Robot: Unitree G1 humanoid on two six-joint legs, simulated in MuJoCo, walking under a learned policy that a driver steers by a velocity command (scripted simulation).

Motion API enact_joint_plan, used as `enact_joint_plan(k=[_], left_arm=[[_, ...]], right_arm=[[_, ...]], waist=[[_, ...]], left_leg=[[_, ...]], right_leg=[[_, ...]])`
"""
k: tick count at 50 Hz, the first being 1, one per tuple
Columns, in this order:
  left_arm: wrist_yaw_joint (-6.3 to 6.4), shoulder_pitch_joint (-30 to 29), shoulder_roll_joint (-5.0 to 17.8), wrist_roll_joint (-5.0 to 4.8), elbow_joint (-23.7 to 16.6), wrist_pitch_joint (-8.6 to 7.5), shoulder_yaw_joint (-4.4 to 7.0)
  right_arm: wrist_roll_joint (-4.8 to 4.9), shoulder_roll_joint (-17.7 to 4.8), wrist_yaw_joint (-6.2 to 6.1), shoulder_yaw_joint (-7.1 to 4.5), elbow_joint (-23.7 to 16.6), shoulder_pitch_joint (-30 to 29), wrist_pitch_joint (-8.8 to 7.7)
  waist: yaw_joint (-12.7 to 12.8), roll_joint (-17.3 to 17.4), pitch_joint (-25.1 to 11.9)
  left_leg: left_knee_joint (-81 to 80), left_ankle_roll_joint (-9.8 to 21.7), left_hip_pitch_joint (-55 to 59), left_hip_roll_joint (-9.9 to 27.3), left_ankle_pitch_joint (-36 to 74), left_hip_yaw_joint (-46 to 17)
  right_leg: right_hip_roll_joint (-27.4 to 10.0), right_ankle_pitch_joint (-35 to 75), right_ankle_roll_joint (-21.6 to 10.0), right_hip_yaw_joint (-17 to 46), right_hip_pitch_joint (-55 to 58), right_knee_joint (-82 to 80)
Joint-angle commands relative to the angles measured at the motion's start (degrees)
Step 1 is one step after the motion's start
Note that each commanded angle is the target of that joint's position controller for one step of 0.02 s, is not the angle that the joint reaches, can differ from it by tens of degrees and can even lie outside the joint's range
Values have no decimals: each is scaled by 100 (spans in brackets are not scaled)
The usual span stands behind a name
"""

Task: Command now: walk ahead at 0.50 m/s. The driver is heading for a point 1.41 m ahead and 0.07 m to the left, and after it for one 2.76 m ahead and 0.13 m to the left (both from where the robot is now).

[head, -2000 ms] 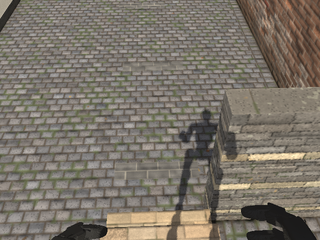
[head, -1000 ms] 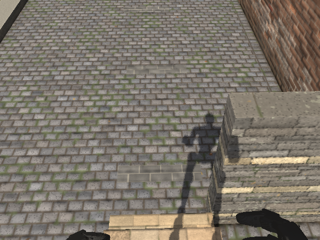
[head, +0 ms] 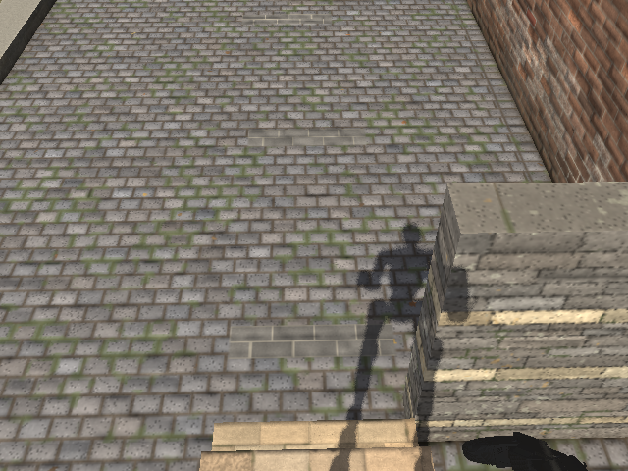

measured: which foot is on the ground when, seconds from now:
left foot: down 0.00-1.00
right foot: down 0.00-1.00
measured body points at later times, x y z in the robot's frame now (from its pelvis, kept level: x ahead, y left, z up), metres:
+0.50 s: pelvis +0.00 +0.00 +0.00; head -0.01 +0.00 +0.45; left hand +0.18 +0.20 -0.06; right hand +0.23 -0.18 -0.05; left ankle -0.04 +0.14 -0.73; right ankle -0.04 -0.17 -0.73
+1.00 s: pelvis +0.00 +0.00 +0.00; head -0.01 +0.00 +0.45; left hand +0.18 +0.20 -0.06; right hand +0.23 -0.18 -0.05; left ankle -0.04 +0.14 -0.73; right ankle -0.04 -0.17 -0.73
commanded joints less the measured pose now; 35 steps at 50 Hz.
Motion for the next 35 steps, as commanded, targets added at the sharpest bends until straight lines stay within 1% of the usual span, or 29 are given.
enact_joint_plan(k=[1,4,5,10,35], left_arm=[[20,-366,427,12,-562,-93,152],[21,-367,418,14,-562,-90,148],[15,-371,380,16,-552,-98,136],[-2,-370,414,-2,-543,-123,140],[7,-305,393,14,-464,-123,140]], right_arm=[[-1,-430,-11,-149,-582,-646,-113],[-5,-426,-12,-146,-581,-634,-113],[-5,-380,-12,-131,-580,-652,-113],[1,-421,-19,-144,-566,-629,-112],[-12,-398,-42,-141,-513,-587,-96]], waist=[[0,11,-327],[-4,6,-322],[7,-7,-304],[0,6,-285],[-1,1,-293]], left_leg=[[-419,216,128,471,2447,-609],[-432,211,130,470,2416,-609],[-464,227,133,502,2307,-648],[-490,230,132,504,2255,-655],[-541,211,229,506,2436,-654]], right_leg=[[-331,1448,-293,517,111,-428],[-328,1430,-292,520,108,-444],[-367,1341,-281,545,111,-461],[-368,1331,-282,567,99,-473],[-357,1497,-269,570,177,-527]])
Keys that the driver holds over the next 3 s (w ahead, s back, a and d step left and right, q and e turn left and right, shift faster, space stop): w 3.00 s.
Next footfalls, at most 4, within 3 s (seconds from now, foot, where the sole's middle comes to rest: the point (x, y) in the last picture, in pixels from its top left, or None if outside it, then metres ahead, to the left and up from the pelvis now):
none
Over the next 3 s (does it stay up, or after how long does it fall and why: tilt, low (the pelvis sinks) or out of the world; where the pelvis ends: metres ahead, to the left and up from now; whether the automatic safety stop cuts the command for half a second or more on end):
stays up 0.00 -0.01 0.01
